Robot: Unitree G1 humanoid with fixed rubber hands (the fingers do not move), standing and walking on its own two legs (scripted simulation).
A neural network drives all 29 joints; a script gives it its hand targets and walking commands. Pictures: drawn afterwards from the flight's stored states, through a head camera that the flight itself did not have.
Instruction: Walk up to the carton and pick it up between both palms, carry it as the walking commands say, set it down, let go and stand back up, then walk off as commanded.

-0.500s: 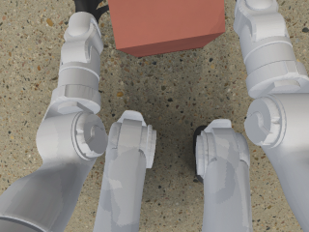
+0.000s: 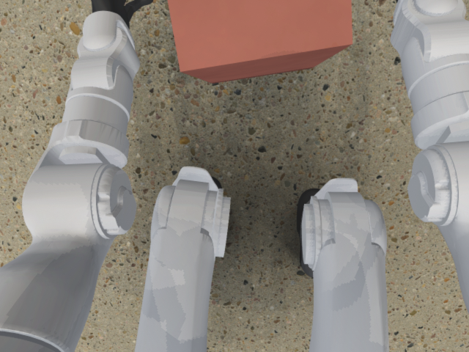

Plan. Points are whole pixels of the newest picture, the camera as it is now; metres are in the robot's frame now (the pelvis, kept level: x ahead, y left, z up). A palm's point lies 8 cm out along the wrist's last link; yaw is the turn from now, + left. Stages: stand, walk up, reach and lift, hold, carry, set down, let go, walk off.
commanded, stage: set down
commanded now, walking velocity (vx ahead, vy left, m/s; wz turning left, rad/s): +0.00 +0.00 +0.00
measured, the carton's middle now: out of the picture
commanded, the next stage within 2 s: let go in 1.26 s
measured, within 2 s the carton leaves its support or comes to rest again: neither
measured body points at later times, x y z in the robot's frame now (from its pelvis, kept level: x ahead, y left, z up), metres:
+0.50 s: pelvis -0.02 +0.00 +0.08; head +0.33 +0.01 +0.36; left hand +0.53 +0.23 -0.05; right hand +0.58 -0.15 -0.04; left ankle +0.10 +0.13 -0.35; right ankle +0.09 -0.13 -0.35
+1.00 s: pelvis +0.02 +0.00 +0.22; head +0.33 +0.00 +0.54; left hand +0.52 +0.23 +0.12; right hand +0.58 -0.16 +0.11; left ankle +0.10 +0.13 -0.35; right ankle +0.09 -0.13 -0.35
